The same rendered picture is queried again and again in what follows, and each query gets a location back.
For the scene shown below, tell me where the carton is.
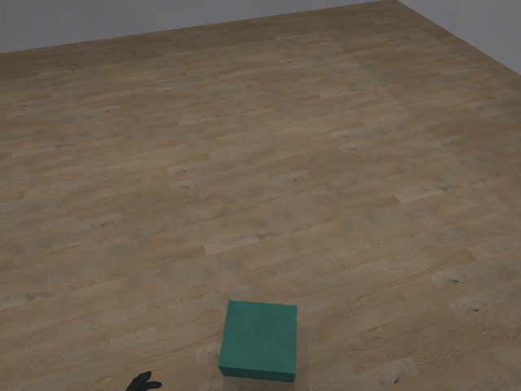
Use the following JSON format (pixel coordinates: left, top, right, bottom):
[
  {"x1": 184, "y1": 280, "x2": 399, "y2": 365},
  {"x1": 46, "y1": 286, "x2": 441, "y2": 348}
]
[{"x1": 218, "y1": 300, "x2": 297, "y2": 383}]

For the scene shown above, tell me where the left robot hand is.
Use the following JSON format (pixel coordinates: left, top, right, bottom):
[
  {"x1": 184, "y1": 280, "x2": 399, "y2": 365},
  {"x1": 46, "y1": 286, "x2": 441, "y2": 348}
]
[{"x1": 125, "y1": 371, "x2": 162, "y2": 391}]

